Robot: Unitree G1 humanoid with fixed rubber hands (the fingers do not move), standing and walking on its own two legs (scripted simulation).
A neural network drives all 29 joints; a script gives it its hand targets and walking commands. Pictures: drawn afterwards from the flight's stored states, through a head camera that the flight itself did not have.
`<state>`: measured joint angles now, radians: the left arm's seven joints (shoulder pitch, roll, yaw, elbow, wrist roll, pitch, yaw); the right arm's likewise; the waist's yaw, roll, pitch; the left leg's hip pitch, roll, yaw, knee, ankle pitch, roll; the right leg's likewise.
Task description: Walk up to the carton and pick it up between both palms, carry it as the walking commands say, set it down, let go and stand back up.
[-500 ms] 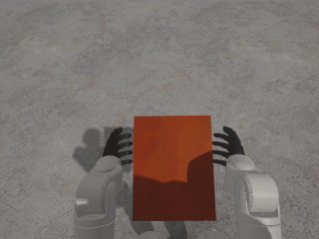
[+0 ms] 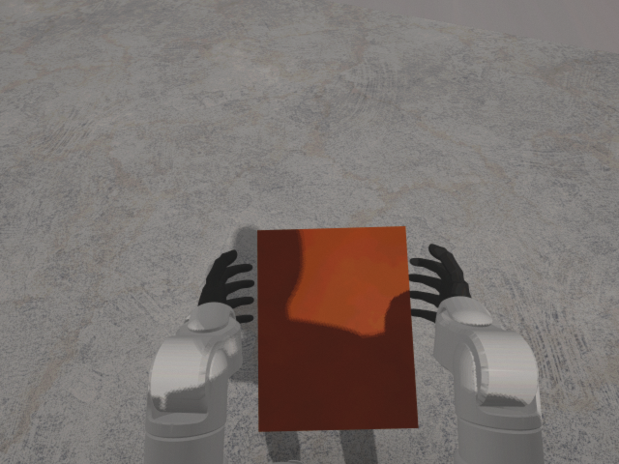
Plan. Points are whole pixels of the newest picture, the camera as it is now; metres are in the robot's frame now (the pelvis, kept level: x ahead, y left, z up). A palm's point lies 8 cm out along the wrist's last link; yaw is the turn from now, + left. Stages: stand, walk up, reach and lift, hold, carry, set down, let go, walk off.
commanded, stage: carry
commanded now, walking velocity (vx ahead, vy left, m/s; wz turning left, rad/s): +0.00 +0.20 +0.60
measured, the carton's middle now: (331, 318) +0.32 +0.02 -0.04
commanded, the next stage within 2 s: none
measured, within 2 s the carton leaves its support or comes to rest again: neither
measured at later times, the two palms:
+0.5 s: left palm out of the picture +0.15 +0.40 +0.08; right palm (210, 341) +0.24 +0.15 +0.08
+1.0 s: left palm out of the picture -0.01 +0.60 +0.08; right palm out of the picture +0.13 +0.38 +0.07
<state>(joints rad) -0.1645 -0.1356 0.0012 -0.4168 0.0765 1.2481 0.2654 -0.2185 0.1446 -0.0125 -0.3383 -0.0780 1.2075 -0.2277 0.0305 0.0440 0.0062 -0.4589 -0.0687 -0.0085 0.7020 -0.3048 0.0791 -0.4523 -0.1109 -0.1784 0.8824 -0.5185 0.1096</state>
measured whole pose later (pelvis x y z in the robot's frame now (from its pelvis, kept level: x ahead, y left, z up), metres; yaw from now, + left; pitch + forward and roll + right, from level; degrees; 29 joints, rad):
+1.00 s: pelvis -0.18 +0.34 +0.01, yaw +30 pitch +4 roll -4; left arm -0.20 -0.14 -0.01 -0.36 0.07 1.23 0.25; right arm -0.18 0.14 -0.04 -0.34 -0.08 1.21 -0.24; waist 0.04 0.04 0.05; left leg -0.37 -0.02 0.03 0.61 -0.31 0.09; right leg -0.53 -0.10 -0.16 1.19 -0.56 0.12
